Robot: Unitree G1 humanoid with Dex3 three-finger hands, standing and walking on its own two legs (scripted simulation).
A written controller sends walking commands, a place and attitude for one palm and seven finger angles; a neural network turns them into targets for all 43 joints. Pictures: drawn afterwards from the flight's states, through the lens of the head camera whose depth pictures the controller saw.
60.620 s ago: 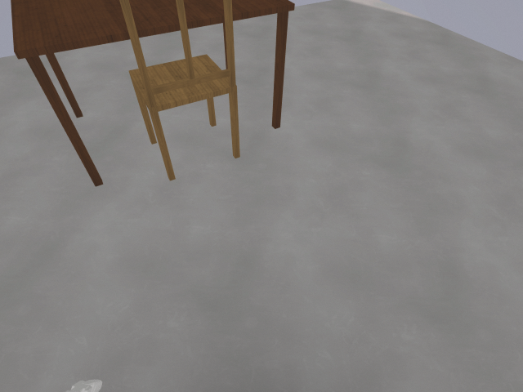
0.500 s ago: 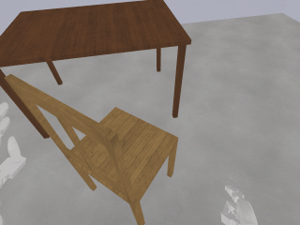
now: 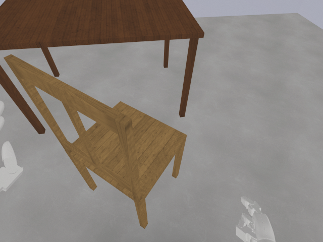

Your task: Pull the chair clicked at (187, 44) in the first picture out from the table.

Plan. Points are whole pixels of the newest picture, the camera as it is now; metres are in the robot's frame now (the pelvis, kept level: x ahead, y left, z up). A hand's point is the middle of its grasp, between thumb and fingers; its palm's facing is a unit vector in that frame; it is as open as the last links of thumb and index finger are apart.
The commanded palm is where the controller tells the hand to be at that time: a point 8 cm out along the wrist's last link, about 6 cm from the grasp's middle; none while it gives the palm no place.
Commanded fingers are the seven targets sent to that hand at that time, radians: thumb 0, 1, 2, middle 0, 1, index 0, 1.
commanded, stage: step back with the hand held close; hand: left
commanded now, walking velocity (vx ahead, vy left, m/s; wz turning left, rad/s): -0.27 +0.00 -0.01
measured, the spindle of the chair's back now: (84, 138) +0.42 +0.28 -0.05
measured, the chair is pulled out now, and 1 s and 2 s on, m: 0.55 0.55 0.55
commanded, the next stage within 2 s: stop stepping back and stand still in 0.94 s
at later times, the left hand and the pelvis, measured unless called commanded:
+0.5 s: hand (11, 185) +0.17 +0.26 +0.17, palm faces +0.41 -0.76 -0.51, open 7.4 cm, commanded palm +0.10 +0.30 +0.18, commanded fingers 0.00 0.90 0.90 -0.20 -0.30 -0.20 -0.30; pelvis -0.03 +0.00 -0.01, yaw +2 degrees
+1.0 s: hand out of the picture +0.09 +0.20 +0.16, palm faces +0.30 -0.78 -0.54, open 7.4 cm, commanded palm +0.02 +0.24 +0.18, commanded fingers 0.00 0.90 0.90 -0.20 -0.30 -0.20 -0.30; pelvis -0.13 -0.06 +0.00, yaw -1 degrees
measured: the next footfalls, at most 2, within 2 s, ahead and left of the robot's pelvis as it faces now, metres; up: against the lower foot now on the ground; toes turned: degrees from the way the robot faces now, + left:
right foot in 0.70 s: -0.09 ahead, -0.14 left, +0.00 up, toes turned +0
left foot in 0.96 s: -0.05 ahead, +0.05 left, +0.00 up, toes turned +0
